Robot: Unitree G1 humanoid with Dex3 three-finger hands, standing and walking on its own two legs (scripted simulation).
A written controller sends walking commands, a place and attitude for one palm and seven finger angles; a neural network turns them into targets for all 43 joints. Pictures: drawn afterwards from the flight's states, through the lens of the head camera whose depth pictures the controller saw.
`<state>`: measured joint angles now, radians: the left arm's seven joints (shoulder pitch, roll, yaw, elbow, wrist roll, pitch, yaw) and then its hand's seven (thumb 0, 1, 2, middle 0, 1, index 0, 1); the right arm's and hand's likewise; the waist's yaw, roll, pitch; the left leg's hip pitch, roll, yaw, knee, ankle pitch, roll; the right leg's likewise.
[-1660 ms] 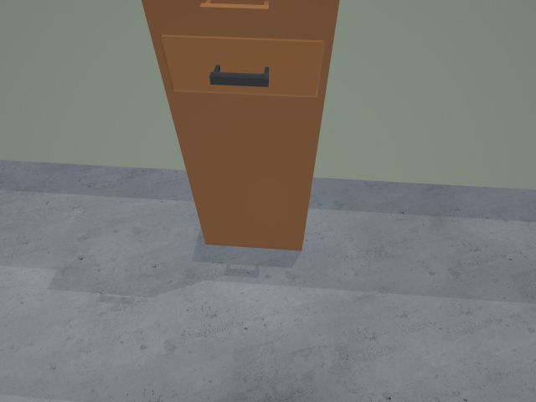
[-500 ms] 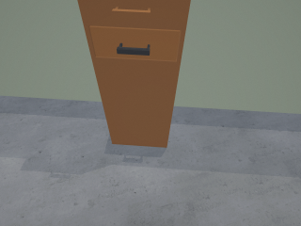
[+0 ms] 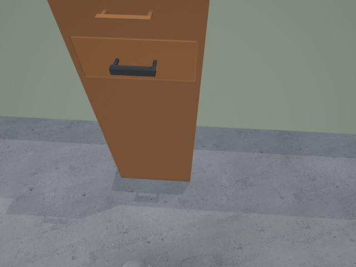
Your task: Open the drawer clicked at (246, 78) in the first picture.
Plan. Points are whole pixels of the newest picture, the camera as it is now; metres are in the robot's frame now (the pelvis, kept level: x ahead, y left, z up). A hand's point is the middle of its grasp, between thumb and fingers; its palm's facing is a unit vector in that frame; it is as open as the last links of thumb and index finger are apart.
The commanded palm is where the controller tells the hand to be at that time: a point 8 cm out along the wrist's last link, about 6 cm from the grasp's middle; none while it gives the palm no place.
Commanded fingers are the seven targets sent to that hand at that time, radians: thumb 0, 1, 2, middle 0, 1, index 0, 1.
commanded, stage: take the last steps up to it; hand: left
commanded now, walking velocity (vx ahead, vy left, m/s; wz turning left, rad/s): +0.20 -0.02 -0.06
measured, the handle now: (134, 66) +0.67 +0.17 +0.08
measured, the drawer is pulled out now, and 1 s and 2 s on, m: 0.00 0.00 0.00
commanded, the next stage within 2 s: come to a stop and stand still in 0.14 s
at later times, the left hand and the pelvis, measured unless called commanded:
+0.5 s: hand (127, 253) +0.18 +0.15 -0.18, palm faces +0.03 -0.97 -0.25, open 7.3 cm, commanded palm none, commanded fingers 0.00 0.90 0.90 -0.20 -0.30 -0.20 -0.30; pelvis +0.15 -0.04 -0.01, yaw +0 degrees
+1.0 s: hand (128, 243) +0.21 +0.15 -0.17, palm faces +0.03 -0.96 -0.29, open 7.4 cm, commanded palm none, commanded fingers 0.00 0.90 0.90 -0.20 -0.30 -0.20 -0.30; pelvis +0.14 -0.05 -0.02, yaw +1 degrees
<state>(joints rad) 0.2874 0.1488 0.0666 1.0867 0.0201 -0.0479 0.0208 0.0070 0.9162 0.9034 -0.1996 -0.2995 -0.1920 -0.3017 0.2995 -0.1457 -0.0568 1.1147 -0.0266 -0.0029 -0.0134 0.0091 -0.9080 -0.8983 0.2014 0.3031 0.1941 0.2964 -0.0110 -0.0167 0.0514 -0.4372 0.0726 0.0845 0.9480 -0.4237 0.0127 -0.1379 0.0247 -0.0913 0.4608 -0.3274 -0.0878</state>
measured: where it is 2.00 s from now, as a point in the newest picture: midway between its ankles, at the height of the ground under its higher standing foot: outside the picture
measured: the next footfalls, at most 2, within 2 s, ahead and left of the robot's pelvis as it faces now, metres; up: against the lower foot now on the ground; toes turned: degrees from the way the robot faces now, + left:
left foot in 0.16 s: +0.17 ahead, +0.10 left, +0.00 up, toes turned +5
right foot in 0.38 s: +0.14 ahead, -0.15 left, +0.00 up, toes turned -3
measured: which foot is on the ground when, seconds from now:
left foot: up 0.00-0.14, down 0.16-0.86, up 0.88-1.00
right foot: down 0.00-0.16, up 0.18-0.36, down 0.38-1.00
